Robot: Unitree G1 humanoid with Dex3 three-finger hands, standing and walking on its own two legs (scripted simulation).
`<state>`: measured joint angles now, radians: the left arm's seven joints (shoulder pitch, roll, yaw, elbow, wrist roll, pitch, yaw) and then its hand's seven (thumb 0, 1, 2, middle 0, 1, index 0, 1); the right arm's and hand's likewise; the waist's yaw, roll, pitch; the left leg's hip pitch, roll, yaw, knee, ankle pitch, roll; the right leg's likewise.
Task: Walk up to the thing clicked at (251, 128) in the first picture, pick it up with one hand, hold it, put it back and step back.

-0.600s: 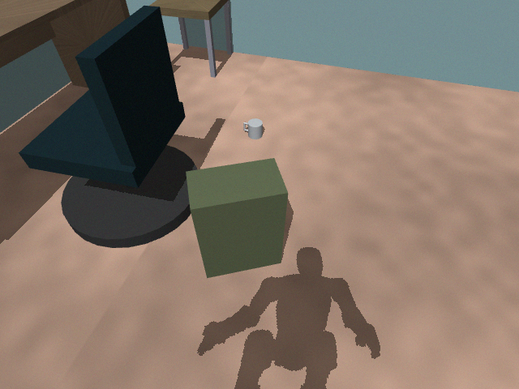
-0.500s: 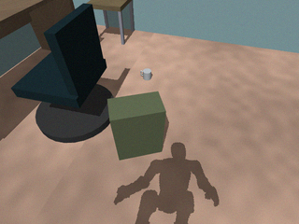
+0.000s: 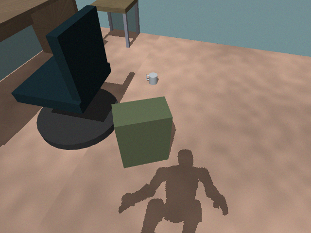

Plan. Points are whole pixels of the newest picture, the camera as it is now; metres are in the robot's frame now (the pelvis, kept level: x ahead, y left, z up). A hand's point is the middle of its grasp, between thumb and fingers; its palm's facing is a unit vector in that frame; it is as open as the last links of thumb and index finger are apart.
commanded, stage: stand
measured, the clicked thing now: (151, 78) +1.70 +0.07 -0.74
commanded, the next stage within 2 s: walk up in 0.52 s
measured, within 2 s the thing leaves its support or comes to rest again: neither
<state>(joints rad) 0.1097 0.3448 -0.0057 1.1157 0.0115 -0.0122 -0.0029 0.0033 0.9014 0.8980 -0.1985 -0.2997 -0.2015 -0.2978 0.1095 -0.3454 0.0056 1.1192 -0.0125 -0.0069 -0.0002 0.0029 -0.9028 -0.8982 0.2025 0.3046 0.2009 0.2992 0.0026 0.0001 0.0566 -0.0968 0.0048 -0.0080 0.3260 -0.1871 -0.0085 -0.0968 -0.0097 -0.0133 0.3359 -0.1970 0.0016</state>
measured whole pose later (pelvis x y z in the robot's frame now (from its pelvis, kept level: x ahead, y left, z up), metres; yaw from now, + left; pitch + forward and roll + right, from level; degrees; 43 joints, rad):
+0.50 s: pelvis +0.00 +0.00 +0.00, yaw +0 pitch -2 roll +0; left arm 0.12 0.35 0.00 1.12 0.01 -0.01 0.00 0.00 0.90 0.90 -0.20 -0.30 -0.20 -0.30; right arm 0.12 -0.35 0.01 1.12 -0.01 -0.01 0.00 0.00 -0.90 -0.90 0.20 0.30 0.20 0.30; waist 0.00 0.00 0.06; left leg -0.09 0.01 -0.01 0.31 -0.18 -0.01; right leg -0.09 -0.01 -0.01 0.33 -0.19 0.00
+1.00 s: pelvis -0.01 +0.07 -0.01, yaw -25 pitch -2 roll -1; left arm 0.23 0.45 0.06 0.80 0.02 0.05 -0.03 0.00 0.90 0.90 -0.20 -0.30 -0.20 -0.30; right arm 0.23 -0.37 -0.08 0.79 -0.03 0.00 0.01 0.00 -0.90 -0.90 0.20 0.30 0.20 0.30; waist -0.02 -0.03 0.14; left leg -0.16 0.02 0.08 0.48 -0.29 0.04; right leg -0.44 0.02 0.08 0.95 -0.37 0.00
